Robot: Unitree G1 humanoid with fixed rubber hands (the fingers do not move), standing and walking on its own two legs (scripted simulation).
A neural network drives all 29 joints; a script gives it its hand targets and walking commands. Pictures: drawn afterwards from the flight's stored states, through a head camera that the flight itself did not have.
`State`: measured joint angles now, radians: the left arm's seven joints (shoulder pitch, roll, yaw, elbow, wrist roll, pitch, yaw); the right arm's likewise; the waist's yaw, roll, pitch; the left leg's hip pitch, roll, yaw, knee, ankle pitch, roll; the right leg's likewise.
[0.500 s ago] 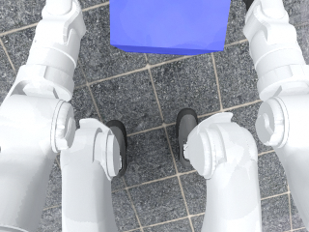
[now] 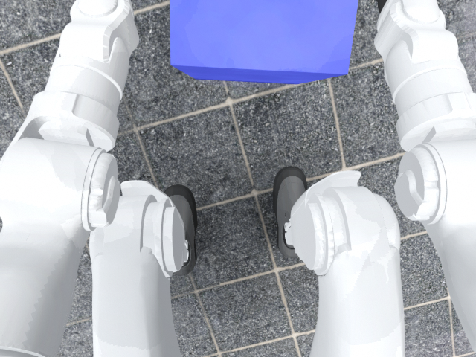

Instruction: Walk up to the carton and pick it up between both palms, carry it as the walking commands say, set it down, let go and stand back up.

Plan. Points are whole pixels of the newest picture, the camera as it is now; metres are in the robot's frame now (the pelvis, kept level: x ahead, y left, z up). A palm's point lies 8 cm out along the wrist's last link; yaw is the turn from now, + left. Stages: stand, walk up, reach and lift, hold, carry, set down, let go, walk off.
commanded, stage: reach and lift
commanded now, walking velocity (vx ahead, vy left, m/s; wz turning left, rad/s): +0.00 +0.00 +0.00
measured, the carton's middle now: (256, 0) +0.55 -0.06 -0.25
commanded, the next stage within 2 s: none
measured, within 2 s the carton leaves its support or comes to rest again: leaves its support in 1.02 s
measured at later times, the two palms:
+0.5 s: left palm out of the picture +0.56 +0.09 -0.18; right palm out of the picture +0.54 -0.20 -0.18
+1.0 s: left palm out of the picture +0.56 +0.10 -0.17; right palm out of the picture +0.55 -0.20 -0.17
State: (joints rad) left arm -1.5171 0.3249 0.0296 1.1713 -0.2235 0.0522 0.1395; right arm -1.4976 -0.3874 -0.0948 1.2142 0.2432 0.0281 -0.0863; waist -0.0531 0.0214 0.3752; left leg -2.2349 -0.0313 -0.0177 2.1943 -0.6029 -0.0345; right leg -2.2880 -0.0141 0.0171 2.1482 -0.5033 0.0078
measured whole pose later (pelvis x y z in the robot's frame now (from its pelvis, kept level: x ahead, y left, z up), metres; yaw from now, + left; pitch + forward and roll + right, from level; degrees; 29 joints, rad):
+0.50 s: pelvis +0.00 +0.00 +0.00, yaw +0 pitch +35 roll +1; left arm -1.56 0.26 0.09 1.17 -0.15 0.06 0.17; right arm -1.55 -0.34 -0.08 1.21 0.22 0.04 -0.14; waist -0.06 0.02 0.43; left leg -2.21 -0.03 -0.01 2.19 -0.60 -0.04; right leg -2.27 -0.01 0.02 2.15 -0.50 0.01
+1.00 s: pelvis +0.01 +0.00 -0.02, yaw +1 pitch +37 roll +0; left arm -1.47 0.21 0.23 1.00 -0.02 0.21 0.13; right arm -1.47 -0.32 -0.22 1.04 0.08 0.21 -0.03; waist -0.07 0.03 0.35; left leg -2.28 -0.06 -0.03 2.25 -0.61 -0.04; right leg -2.32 -0.03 0.02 2.20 -0.53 0.01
